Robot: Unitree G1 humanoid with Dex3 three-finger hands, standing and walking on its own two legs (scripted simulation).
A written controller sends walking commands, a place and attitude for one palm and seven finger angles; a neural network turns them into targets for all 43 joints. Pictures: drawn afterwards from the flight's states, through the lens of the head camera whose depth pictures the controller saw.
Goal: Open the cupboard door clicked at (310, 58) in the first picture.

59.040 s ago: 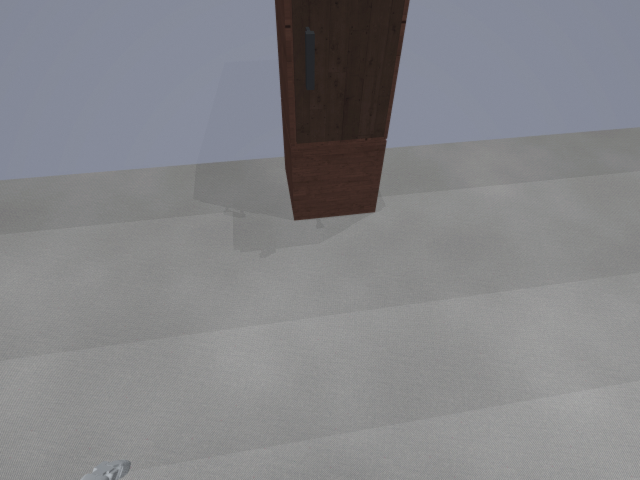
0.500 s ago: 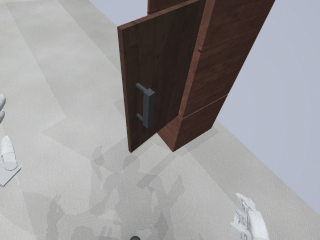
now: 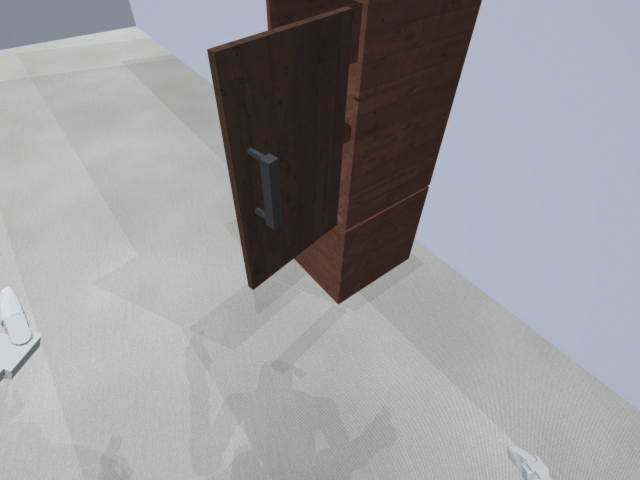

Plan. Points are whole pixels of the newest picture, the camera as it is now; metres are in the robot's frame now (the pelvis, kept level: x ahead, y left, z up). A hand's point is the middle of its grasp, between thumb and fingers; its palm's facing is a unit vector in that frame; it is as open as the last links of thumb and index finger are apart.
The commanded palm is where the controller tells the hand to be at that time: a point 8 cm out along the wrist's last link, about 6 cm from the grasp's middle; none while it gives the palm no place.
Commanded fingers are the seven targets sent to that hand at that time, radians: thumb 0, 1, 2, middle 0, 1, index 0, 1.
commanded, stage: stop stepping back and stand still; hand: left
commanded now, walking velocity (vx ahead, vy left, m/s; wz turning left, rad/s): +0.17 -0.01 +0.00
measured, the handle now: (264, 189) +0.65 +0.14 -0.01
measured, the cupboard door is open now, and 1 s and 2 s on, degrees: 100 100 100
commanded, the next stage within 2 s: let the arm hang, fingers relaxed in 0.40 s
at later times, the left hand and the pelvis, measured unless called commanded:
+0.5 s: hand (34, 379) +0.17 +0.25 +0.17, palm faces +0.42 -0.79 -0.45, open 7.4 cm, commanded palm none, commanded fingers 0.00 0.90 0.90 -0.20 -0.30 -0.20 -0.30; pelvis -0.03 -0.01 +0.01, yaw +1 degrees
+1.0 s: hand out of the picture -0.05 +0.21 -0.16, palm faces +0.10 -0.97 -0.23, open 7.1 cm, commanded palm none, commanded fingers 0.00 0.90 0.90 -0.20 -0.30 -0.20 -0.30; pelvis -0.04 +0.01 +0.01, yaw +4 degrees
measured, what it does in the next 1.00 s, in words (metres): steps on the spot: left foot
